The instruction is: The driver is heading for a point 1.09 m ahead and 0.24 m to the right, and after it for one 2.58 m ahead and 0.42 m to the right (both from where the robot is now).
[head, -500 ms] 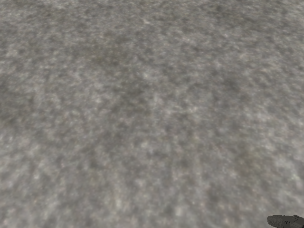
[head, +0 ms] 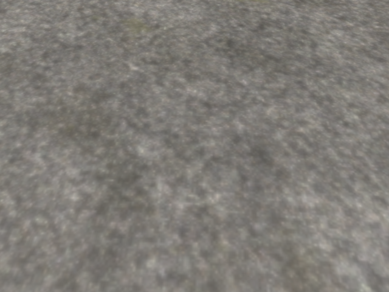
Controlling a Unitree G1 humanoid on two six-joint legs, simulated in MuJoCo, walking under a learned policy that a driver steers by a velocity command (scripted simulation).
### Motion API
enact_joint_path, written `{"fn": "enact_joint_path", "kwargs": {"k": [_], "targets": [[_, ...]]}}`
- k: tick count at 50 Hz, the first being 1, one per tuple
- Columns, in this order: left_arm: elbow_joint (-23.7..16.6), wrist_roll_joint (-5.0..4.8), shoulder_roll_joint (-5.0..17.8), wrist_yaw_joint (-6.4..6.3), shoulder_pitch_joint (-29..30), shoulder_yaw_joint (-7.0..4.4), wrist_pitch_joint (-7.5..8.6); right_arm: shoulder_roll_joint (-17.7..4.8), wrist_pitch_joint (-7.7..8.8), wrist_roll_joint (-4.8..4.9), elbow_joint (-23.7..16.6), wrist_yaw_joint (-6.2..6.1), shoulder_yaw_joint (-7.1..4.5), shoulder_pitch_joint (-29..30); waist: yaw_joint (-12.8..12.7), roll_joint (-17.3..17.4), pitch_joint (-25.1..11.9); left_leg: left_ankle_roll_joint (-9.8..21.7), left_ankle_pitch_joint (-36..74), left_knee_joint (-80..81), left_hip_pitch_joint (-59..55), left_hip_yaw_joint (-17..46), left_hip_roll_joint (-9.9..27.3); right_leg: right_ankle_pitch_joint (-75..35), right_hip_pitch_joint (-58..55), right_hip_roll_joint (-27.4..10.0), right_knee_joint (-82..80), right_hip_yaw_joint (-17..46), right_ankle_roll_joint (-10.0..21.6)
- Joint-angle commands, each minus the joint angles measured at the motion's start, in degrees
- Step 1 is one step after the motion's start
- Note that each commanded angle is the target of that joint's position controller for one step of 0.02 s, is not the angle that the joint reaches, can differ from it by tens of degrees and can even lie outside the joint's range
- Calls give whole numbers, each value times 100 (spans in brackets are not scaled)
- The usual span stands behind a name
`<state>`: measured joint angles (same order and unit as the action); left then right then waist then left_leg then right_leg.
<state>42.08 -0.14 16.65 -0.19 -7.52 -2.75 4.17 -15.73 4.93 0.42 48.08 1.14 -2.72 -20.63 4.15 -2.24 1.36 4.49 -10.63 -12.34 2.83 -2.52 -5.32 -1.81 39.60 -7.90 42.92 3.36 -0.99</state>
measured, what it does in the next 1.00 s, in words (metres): walks ahead: right foot, then left foot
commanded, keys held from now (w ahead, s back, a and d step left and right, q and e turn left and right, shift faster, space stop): w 0.56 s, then w+e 0.44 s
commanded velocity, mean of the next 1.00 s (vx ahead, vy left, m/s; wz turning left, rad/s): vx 0.50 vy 0.00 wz -0.15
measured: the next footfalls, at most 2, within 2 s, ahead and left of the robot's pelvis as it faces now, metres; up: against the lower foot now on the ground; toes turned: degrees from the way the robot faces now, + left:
right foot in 0.20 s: +0.30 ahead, -0.15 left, +0.00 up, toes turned -1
left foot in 0.70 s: +0.59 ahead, +0.10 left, +0.00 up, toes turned -1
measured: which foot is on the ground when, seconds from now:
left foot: down 0.00-0.22, up 0.24-0.68, down 0.70-1.00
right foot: up 0.00-0.18, down 0.20-0.72, up 0.74-1.00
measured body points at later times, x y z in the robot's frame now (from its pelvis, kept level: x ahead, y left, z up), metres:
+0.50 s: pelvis +0.29 -0.06 +0.00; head +0.31 -0.06 +0.45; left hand +0.33 +0.22 -0.12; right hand +0.46 -0.32 -0.10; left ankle +0.43 +0.12 -0.68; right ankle +0.26 -0.15 -0.75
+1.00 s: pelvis +0.57 +0.01 +0.00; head +0.59 +0.01 +0.45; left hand +0.74 +0.26 -0.11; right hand +0.57 -0.28 -0.12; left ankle +0.55 +0.10 -0.75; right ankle +0.64 -0.18 -0.67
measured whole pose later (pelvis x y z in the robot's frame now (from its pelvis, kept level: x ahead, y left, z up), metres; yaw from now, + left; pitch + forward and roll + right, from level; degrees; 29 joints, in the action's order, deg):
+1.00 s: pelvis +0.57 +0.01 +0.00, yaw -10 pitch +0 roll +2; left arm 45.3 -1.5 17.4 -0.1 -11.7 -4.4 1.4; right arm -15.1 5.6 -0.9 49.5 0.3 -3.6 -17.3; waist 2.7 -2.6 1.6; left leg 2.4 -11.3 -15.5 4.7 -10.2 -1.4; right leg 7.8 38.1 -6.4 56.2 3.9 0.1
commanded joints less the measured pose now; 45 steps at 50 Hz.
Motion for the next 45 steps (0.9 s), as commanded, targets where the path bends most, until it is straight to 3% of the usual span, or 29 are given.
{"fn": "enact_joint_path", "kwargs": {"k": [1,4,6,8,9,10,11,12,13,14,15,17,20,25,28,30,33,34,35,36,37,38,39,40,41,42,45], "targets": [[-475,-40,180,95,615,18,134,-1008,37,59,-274,-59,-216,-18,53,389,276,747,1043,573,412,720,1514,-636,-398,196,-798,-229,-4],[-676,-77,232,214,1064,25,178,-1030,-83,69,-113,-77,-220,-313,161,433,349,733,1314,274,-284,804,1774,-313,-181,320,-1224,-238,116],[-749,-78,320,282,1094,2,195,-1082,-161,77,-47,-107,-242,-354,53,533,273,644,1809,-33,-723,872,1950,182,-244,409,-1424,-237,264],[-643,-65,541,289,580,-94,201,-1195,-217,74,-57,-141,-270,-218,-301,722,-100,507,3276,-695,-902,794,1917,632,-1085,665,-1544,-429,465],[-407,-55,767,252,-226,-222,202,-1152,-253,62,-83,-155,-241,-104,-747,675,-619,361,3969,-1635,-700,563,1664,471,-2233,810,-1721,-575,656],[-170,4,1109,189,-1266,-343,184,-940,-240,-25,-218,-176,-133,-76,-1167,462,-1464,173,3116,-3079,305,384,1408,214,-4033,180,-1386,39,992],[-48,54,1666,170,-1823,-489,142,-286,-113,-42,-367,-116,72,-763,-955,-885,-2325,-288,279,-5346,2834,132,411,1283,-6367,-1283,-1568,2719,1929],[-34,-12,1136,167,-1917,-347,121,-541,8,18,-271,-91,27,-549,-1114,-969,-2532,-259,-2177,-6044,3617,931,264,1744,-6509,-1473,-2312,3865,1968],[-69,-32,880,151,-1480,-240,108,-962,83,180,-456,-50,-97,-9,-1070,-666,-1565,-192,-1901,-6302,4089,954,614,1880,-5785,-1280,-2459,3011,1685],[-133,-25,768,141,-1056,-197,94,-940,114,198,-556,-49,-83,353,-903,-280,-960,-176,-1386,-6068,4032,741,910,1472,-4898,-1049,-2600,2276,1544],[-141,6,622,161,-754,-154,95,-875,105,102,-585,-58,-93,533,-732,-35,-510,-218,-1030,-5682,3876,655,1087,1023,-4130,-817,-2825,1792,1488],[-149,59,469,188,-471,-114,157,-714,-25,52,-487,-62,-105,270,-392,-263,-332,-317,-614,-5306,3227,676,1299,566,-3292,-528,-3201,1256,1446],[10,17,632,176,-490,-167,248,-529,-158,1,-518,-100,-64,359,-272,-202,-120,-524,-189,-4788,3261,580,1362,14,-2861,-438,-3531,704,1562],[260,-21,819,65,-845,-207,182,-350,-72,-17,-789,-47,13,1425,-610,-86,132,-589,1385,-2828,3240,392,1216,-43,-2984,-164,-3652,38,1317],[470,-81,954,50,-1223,-242,125,-360,-26,36,-949,25,27,1951,-825,-77,222,-537,1642,-2199,3158,330,1069,219,-3363,-338,-3560,60,1278],[594,-125,964,29,-1385,-257,54,-443,11,41,-1085,75,1,2197,-829,-69,306,-433,1394,-1906,3237,458,1024,171,-3713,-525,-3318,262,1224],[647,-133,1061,-24,-1311,-308,-50,-654,85,25,-1051,116,-78,1914,-552,-191,146,-269,797,-1622,2706,453,883,-281,-4026,-673,-2797,536,1073],[632,-127,1067,-31,-1192,-305,-81,-771,105,15,-928,97,-151,1451,-257,-196,-104,-174,701,-1455,1993,300,737,-918,-3941,-517,-2274,453,966],[613,-68,870,-30,-1218,-229,-91,-1051,112,-7,-694,42,-294,607,113,-80,-721,-10,776,-1535,668,300,795,-1097,-3537,-165,-1235,245,789],[446,90,446,-30,-1318,-70,-89,-1481,87,-86,-582,-23,-404,-359,406,697,-1714,304,817,-1734,-1026,1461,1921,529,-2442,327,631,-71,544],[403,-70,-77,-4,-2127,57,18,-1733,25,-121,-489,8,-449,-444,-32,2330,-2311,1062,-640,-892,-2454,3974,2946,3555,-455,1130,2324,-26,258],[515,-208,621,0,-1799,-98,65,-1113,24,-72,-578,12,-301,-301,194,1511,-1857,888,-1469,-510,-2060,4035,2798,3500,79,823,2963,539,262],[367,-278,870,1,-1292,-192,78,-871,40,-42,-595,-8,-227,36,171,1149,-1098,669,-1405,-427,-1390,3153,2671,2963,351,584,3028,436,307],[323,-233,793,-33,-1056,-192,65,-761,58,-62,-611,-9,-188,404,-1,780,-729,576,-822,-286,-701,2566,2474,2475,169,334,2876,321,280],[312,-160,721,-47,-963,-219,27,-596,79,-82,-592,-4,-156,657,-135,771,-427,536,-309,-113,-181,2038,2277,2136,-1,178,2602,332,255],[332,-163,610,-38,-1087,-228,-38,-534,118,-130,-565,-12,-145,789,-288,915,-359,489,54,54,168,1629,2164,1890,-344,46,2470,367,233],[250,-171,337,-29,-1020,-211,-217,-561,210,-117,-436,-37,-196,904,-423,748,-123,584,824,384,492,861,2108,1565,-345,-46,2216,298,163]]}}
Velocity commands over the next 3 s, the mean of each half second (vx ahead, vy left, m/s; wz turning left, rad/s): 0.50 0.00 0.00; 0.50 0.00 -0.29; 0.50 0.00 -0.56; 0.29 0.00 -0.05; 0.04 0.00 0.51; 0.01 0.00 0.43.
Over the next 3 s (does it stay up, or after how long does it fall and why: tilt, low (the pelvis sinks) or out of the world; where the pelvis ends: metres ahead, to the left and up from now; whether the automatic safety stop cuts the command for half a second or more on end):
stays up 1.07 -0.19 -0.01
